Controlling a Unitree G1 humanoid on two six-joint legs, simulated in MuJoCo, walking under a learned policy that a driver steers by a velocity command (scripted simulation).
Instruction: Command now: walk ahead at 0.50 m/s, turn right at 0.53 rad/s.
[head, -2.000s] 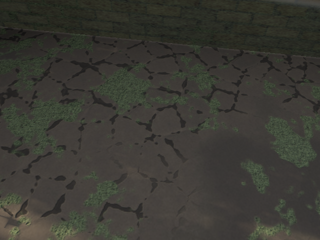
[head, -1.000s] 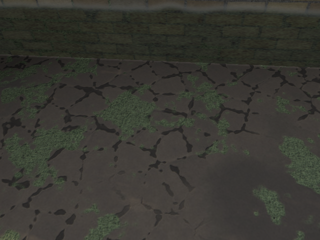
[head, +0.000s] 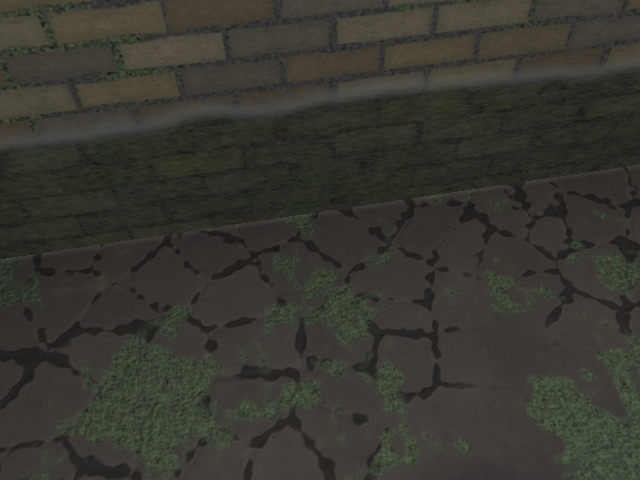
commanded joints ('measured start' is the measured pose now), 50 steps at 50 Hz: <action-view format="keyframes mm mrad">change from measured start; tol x32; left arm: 1 -91 78 16 -118 -5 -12 -21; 5 335 340 120 -30 -9 0 17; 32 462 117 -2 2 11 -28 63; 50 93 172 -1 -9 39 25 78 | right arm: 1 4 -200 -45 -51 12 15 -10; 24 -408 -102 -1 -275 7 -44 47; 32 49 -205 -24 -168 -21 -46 58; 50 -184 -133 30 -134 -29 65 14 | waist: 1 32 99 42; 6 142 -167 -409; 26 126 -71 23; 32 10 298 -499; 50 36 -66 2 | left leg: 1 33 322 -50 95 898 129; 4 -182 255 -18 644 952 52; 6 -816 -30 -295 1211 -269 -14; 7 -933 25 -375 1227 -191 16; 26 -712 59 -292 252 402 32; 29 -417 11 -249 186 487 85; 31 201 410 -684 314 1175 329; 38 -391 227 -443 59 660 234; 47 -521 144 -424 14 -173 99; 50 -386 46 -319 134 -16 22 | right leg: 1 9 62 -86 -31 -130 -44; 4 580 150 -52 -139 -102 -142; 6 1083 -256 882 -346 -250 -405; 13 479 -69 300 -462 172 -233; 23 551 -58 212 -478 28 -156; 29 676 -16 194 -111 559 -54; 31 212 199 135 489 -392 61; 33 60 167 241 668 -639 91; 50 356 12 129 -293 -281 21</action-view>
